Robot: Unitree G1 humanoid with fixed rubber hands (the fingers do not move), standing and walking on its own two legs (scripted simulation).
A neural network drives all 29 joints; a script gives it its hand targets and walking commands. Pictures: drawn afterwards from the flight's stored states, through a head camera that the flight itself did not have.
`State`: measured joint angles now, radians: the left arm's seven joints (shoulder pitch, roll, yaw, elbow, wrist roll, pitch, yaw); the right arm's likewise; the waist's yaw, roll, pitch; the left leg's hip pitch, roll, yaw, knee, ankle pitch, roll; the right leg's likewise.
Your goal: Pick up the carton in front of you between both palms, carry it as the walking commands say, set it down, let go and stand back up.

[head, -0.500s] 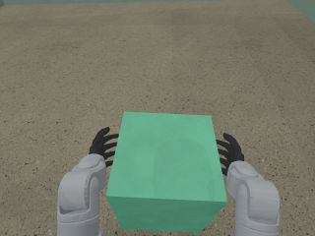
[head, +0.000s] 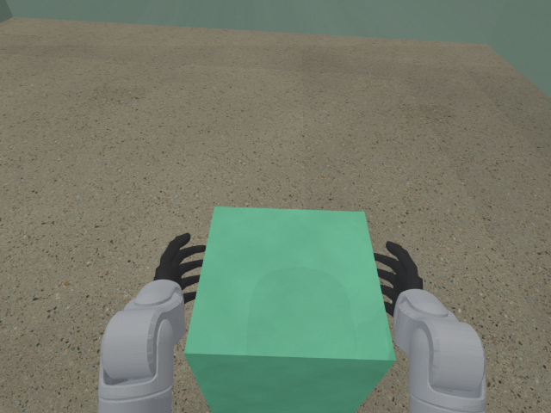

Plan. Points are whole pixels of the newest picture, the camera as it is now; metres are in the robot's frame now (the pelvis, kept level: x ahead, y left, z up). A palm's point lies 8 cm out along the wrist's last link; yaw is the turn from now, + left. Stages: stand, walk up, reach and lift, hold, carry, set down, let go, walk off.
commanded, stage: carry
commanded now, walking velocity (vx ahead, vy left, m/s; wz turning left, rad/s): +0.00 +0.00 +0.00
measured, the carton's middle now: (285, 317) +0.25 +0.00 +0.02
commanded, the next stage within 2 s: none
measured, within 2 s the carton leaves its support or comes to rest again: neither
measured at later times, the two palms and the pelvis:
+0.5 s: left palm (178, 317) +0.23 +0.14 +0.06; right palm (403, 322) +0.23 -0.15 +0.06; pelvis -0.04 -0.01 +0.00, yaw +1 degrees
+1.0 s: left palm (190, 316) +0.24 +0.13 +0.04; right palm (406, 322) +0.24 -0.16 +0.04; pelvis -0.05 -0.02 +0.00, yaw +1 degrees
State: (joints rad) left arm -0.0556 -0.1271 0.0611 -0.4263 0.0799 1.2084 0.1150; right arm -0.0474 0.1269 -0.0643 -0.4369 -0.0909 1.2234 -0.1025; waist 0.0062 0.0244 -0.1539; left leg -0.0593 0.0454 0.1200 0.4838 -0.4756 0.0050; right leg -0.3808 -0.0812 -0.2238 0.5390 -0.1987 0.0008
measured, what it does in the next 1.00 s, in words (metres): shifts its weight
